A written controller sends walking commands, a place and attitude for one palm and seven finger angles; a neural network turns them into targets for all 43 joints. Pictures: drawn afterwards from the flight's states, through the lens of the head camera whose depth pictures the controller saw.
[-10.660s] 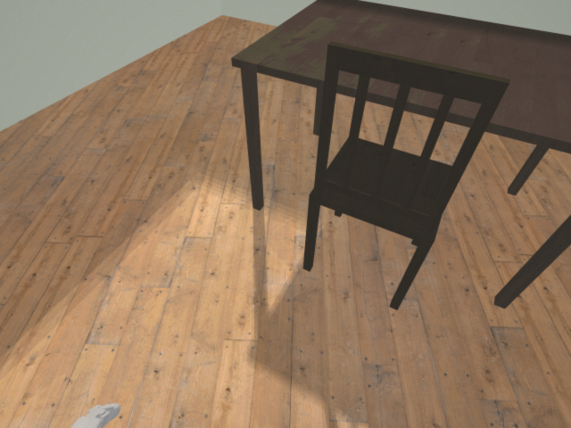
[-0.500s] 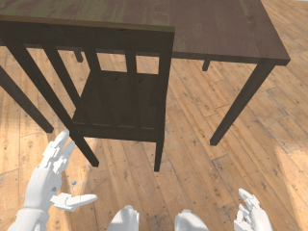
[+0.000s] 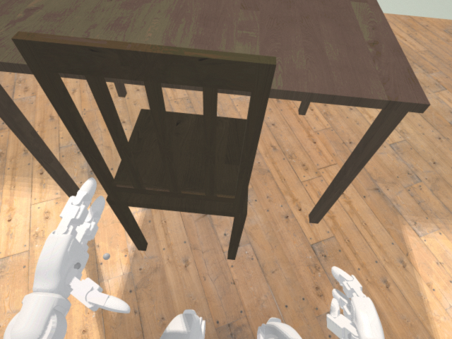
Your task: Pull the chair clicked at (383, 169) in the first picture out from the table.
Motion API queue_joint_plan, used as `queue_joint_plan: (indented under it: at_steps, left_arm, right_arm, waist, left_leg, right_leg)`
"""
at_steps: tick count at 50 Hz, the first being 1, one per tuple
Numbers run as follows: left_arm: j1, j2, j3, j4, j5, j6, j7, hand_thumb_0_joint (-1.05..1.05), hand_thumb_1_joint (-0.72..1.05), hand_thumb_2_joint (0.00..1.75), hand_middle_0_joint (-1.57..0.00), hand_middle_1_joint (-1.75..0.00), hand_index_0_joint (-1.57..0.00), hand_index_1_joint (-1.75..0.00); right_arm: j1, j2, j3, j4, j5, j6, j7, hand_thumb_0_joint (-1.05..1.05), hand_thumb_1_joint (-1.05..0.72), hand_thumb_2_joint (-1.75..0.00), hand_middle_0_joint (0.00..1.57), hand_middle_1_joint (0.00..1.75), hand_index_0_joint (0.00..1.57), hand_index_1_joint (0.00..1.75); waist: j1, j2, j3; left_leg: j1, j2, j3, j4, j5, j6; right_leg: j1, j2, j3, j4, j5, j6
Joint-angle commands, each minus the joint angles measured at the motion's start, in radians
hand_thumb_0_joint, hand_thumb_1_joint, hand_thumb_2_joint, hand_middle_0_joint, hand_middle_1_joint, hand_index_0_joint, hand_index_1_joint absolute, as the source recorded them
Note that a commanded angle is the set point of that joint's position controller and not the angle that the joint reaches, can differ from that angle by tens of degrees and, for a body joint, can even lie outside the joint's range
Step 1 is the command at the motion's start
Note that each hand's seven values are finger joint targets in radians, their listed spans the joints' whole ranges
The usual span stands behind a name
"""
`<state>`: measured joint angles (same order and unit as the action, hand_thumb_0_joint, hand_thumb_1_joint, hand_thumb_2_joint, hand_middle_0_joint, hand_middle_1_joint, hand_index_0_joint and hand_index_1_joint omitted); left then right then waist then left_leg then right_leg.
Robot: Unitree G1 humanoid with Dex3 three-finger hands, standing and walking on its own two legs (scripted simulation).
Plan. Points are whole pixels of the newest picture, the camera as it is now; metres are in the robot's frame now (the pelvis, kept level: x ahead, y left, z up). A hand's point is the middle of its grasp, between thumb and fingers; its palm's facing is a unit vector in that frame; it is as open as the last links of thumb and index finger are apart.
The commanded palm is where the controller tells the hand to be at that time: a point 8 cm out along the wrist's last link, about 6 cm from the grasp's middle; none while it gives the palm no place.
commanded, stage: raise the hand toward the chair's back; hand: left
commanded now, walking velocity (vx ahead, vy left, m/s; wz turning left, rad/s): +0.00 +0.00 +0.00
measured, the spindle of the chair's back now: (165, 147) +0.48 +0.16 +0.01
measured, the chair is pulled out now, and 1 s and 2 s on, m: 0.00 0.00 0.00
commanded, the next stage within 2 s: aim the fingers beside a spindle in 0.56 s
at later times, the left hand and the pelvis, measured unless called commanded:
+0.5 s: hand (120, 250) +0.25 +0.19 +0.04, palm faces -0.03 -1.00 -0.06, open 16.9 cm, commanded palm +0.22 +0.25 +0.05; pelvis +0.00 -0.01 +0.00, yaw +0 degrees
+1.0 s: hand (135, 237) +0.27 +0.17 +0.04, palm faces -0.04 -1.00 -0.05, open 16.9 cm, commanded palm +0.25 +0.23 +0.03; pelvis +0.00 -0.03 +0.00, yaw +0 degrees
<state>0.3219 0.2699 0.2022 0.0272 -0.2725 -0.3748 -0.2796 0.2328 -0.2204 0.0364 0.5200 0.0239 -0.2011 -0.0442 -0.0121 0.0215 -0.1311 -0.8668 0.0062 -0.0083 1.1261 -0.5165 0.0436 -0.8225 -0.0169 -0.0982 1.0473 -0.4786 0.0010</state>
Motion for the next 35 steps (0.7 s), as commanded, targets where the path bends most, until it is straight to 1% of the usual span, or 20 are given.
queue_joint_plan:
  at_steps: [1,3,6,7,8,10,12,15,17,20,22,23,26,27,28,30,32,33,34,35]
  left_arm:
    - [-0.109,0.122,0.07,-0.147,-0.007,-0.084,0.001,0.0,-0.5,0.3,-0.06,-0.08,-0.06,-0.08]
    - [-0.11,0.122,0.059,-0.091,-0.005,-0.061,-0.022,0.0,-0.5,0.3,-0.06,-0.08,-0.06,-0.08]
    - [-0.098,0.142,0.071,-0.109,-0.021,-0.038,-0.053,0.0,-0.5,0.3,-0.06,-0.08,-0.06,-0.08]
    - [-0.075,0.147,0.083,-0.1,-0.023,-0.029,-0.052,0.0,-0.5,0.3,-0.06,-0.08,-0.06,-0.08]
    - [-0.082,0.153,0.094,-0.142,-0.032,-0.034,-0.051,0.0,-0.5,0.3,-0.06,-0.08,-0.06,-0.08]
    - [-0.083,0.163,0.111,-0.189,-0.038,-0.054,-0.033,0.0,-0.5,0.3,-0.06,-0.08,-0.06,-0.08]
    - [-0.083,0.177,0.137,-0.189,-0.038,-0.078,-0.002,0.0,-0.5,0.3,-0.06,-0.08,-0.06,-0.08]
    - [-0.103,0.135,0.101,-0.145,-0.026,-0.113,0.019,0.0,-0.5,0.3,-0.06,-0.08,-0.06,-0.08]
    - [-0.1,0.137,0.092,-0.103,-0.009,-0.116,0.017,0.0,-0.5,0.3,-0.06,-0.08,-0.06,-0.08]
    - [-0.095,0.129,0.066,-0.082,-0.008,-0.1,-0.014,0.0,-0.5,0.3,-0.06,-0.08,-0.06,-0.08]
    - [-0.09,0.143,0.078,-0.092,-0.017,-0.086,-0.031,0.0,-0.5,0.3,-0.06,-0.08,-0.06,-0.08]
    - [-0.094,0.147,0.083,-0.109,-0.023,-0.084,-0.036,0.0,-0.5,0.3,-0.06,-0.08,-0.06,-0.08]
    - [-0.11,0.158,0.107,-0.155,-0.039,-0.093,-0.03,0.0,-0.5,0.3,-0.06,-0.08,-0.06,-0.08]
    - [-0.109,0.172,0.122,-0.149,-0.037,-0.098,-0.02,0.0,-0.5,0.3,-0.06,-0.08,-0.06,-0.08]
    - [-0.112,0.152,0.11,-0.144,-0.039,-0.106,-0.015,0.0,-0.5,0.3,-0.06,-0.08,-0.06,-0.08]
    - [-0.118,0.144,0.106,-0.123,-0.031,-0.118,-0.004,0.0,-0.5,0.3,-0.06,-0.08,-0.06,-0.08]
    - [-0.117,0.142,0.105,-0.078,-0.025,-0.117,-0.005,0.0,-0.5,0.3,-0.06,-0.08,-0.06,-0.08]
    - [-0.115,0.124,0.086,-0.06,-0.024,-0.113,-0.013,0.0,-0.5,0.3,-0.06,-0.08,-0.06,-0.08]
    - [-0.121,0.137,0.097,-0.027,-0.021,-0.106,-0.02,0.0,-0.5,0.3,-0.06,-0.08,-0.06,-0.08]
    - [-0.153,0.129,0.078,-0.036,-0.021,-0.107,-0.032,0.0,-0.5,0.3,-0.06,-0.08,-0.06,-0.08]
  right_arm:
    - [-0.025,-0.16,-0.07,-0.12,-0.001,-0.054,-0.007,0.0,-0.9,-0.9,0.2,0.3,0.2,0.3]
    - [-0.024,-0.171,-0.07,-0.123,0.006,-0.049,-0.009,0.0,-0.9,-0.9,0.2,0.3,0.2,0.3]
    - [-0.025,-0.178,-0.074,-0.139,0.013,-0.053,-0.012,0.0,-0.9,-0.9,0.2,0.3,0.2,0.3]
    - [-0.029,-0.176,-0.075,-0.14,0.014,-0.053,-0.013,0.0,-0.9,-0.9,0.2,0.3,0.2,0.3]
    - [-0.025,-0.173,-0.076,-0.143,0.012,-0.056,-0.012,0.0,-0.9,-0.9,0.2,0.3,0.2,0.3]
    - [-0.023,-0.165,-0.078,-0.138,0.009,-0.061,-0.011,0.0,-0.9,-0.9,0.2,0.3,0.2,0.3]
    - [-0.024,-0.158,-0.078,-0.122,0.001,-0.063,-0.01,0.0,-0.9,-0.9,0.2,0.3,0.2,0.3]
    - [-0.024,-0.156,-0.077,-0.108,0.0,-0.064,-0.003,0.0,-0.9,-0.9,0.2,0.3,0.2,0.3]
    - [-0.021,-0.163,-0.078,-0.104,-0.002,-0.06,0.0,0.0,-0.9,-0.9,0.2,0.3,0.2,0.3]
    - [-0.022,-0.171,-0.081,-0.118,0.005,-0.055,0.001,0.0,-0.9,-0.9,0.2,0.3,0.2,0.3]
    - [-0.02,-0.17,-0.082,-0.124,0.008,-0.054,-0.004,0.0,-0.9,-0.9,0.2,0.3,0.2,0.3]
    - [-0.02,-0.169,-0.081,-0.127,0.009,-0.053,-0.004,0.0,-0.9,-0.9,0.2,0.3,0.2,0.3]
    - [-0.026,-0.158,-0.08,-0.127,0.008,-0.056,-0.009,0.0,-0.9,-0.9,0.2,0.3,0.2,0.3]
    - [-0.029,-0.157,-0.078,-0.12,0.006,-0.055,-0.01,0.0,-0.9,-0.9,0.2,0.3,0.2,0.3]
    - [-0.029,-0.151,-0.077,-0.116,0.006,-0.056,-0.01,0.0,-0.9,-0.9,0.2,0.3,0.2,0.3]
    - [-0.031,-0.151,-0.076,-0.109,0.003,-0.057,-0.009,0.0,-0.9,-0.9,0.2,0.3,0.2,0.3]
    - [-0.032,-0.152,-0.076,-0.103,0.003,-0.054,-0.007,0.0,-0.9,-0.9,0.2,0.3,0.2,0.3]
    - [-0.031,-0.153,-0.075,-0.105,0.004,-0.052,-0.006,0.0,-0.9,-0.9,0.2,0.3,0.2,0.3]
    - [-0.031,-0.158,-0.077,-0.104,0.006,-0.049,-0.008,0.0,-0.9,-0.9,0.2,0.3,0.2,0.3]
    - [-0.029,-0.161,-0.074,-0.105,0.006,-0.051,-0.008,0.0,-0.9,-0.9,0.2,0.3,0.2,0.3]
  waist:
    - [-0.018,0.089,-0.197]
    - [-0.026,0.052,-0.174]
    - [-0.012,0.054,-0.226]
    - [-0.006,0.044,-0.224]
    - [-0.002,0.06,-0.263]
    - [0.004,0.075,-0.275]
    - [0.006,0.062,-0.262]
    - [-0.014,0.073,-0.191]
    - [-0.019,0.072,-0.175]
    - [-0.021,0.062,-0.199]
    - [-0.018,0.042,-0.236]
    - [-0.016,0.049,-0.249]
    - [-0.011,0.038,-0.268]
    - [-0.009,0.044,-0.259]
    - [-0.015,0.037,-0.244]
    - [-0.017,0.051,-0.218]
    - [-0.022,0.031,-0.196]
    - [-0.028,0.014,-0.194]
    - [-0.03,0.006,-0.18]
    - [-0.034,0.02,-0.192]
  left_leg:
    - [0.204,0.01,-0.083,-0.214,0.286,-0.051]
    - [0.174,0.007,-0.079,-0.223,0.231,-0.042]
    - [0.189,0.001,-0.069,-0.234,0.234,-0.034]
    - [0.194,0.002,-0.069,-0.236,0.251,-0.033]
    - [0.208,-0.001,-0.062,-0.231,0.281,-0.03]
    - [0.233,0.002,-0.061,-0.231,0.332,-0.035]
    - [0.216,0.003,-0.058,-0.22,0.343,-0.035]
    - [0.189,0.003,-0.054,-0.215,0.287,-0.036]
    - [0.172,0.005,-0.053,-0.213,0.266,-0.034]
    - [0.171,0.0,-0.045,-0.212,0.254,-0.029]
    - [0.18,-0.001,-0.04,-0.206,0.275,-0.022]
    - [0.18,-0.004,-0.038,-0.209,0.277,-0.022]
    - [0.187,-0.005,-0.035,-0.202,0.3,-0.019]
    - [0.176,-0.005,-0.033,-0.197,0.3,-0.019]
    - [0.178,-0.005,-0.033,-0.196,0.297,-0.019]
    - [0.165,-0.005,-0.033,-0.191,0.285,-0.021]
    - [0.139,-0.006,-0.029,-0.183,0.262,-0.018]
    - [0.131,-0.008,-0.029,-0.183,0.249,-0.018]
    - [0.118,-0.008,-0.026,-0.178,0.235,-0.017]
    - [0.116,-0.011,-0.026,-0.172,0.238,-0.016]
  right_leg:
    - [0.045,0.037,-0.002,-0.11,0.129,-0.03]
    - [0.053,0.038,0.001,-0.127,0.104,-0.028]
    - [0.113,0.034,0.01,-0.148,0.115,-0.029]
    - [0.123,0.036,0.01,-0.151,0.125,-0.029]
    - [0.147,0.033,0.015,-0.153,0.154,-0.027]
    - [0.156,0.033,0.013,-0.148,0.187,-0.028]
    - [0.154,0.036,0.014,-0.141,0.197,-0.028]
    - [0.098,0.034,0.013,-0.139,0.154,-0.028]
    - [0.085,0.034,0.014,-0.136,0.138,-0.03]
    - [0.109,0.031,0.024,-0.145,0.148,-0.027]
    - [0.145,0.031,0.033,-0.153,0.177,-0.024]
    - [0.164,0.029,0.037,-0.156,0.186,-0.023]
    - [0.188,0.028,0.043,-0.158,0.215,-0.02]
    - [0.186,0.029,0.045,-0.156,0.214,-0.021]
    - [0.178,0.029,0.044,-0.158,0.215,-0.02]
    - [0.152,0.027,0.042,-0.15,0.202,-0.021]
    - [0.141,0.027,0.049,-0.155,0.182,-0.019]
    - [0.148,0.025,0.05,-0.158,0.176,-0.017]
    - [0.138,0.025,0.057,-0.163,0.166,-0.016]
    - [0.14,0.022,0.061,-0.158,0.173,-0.016]
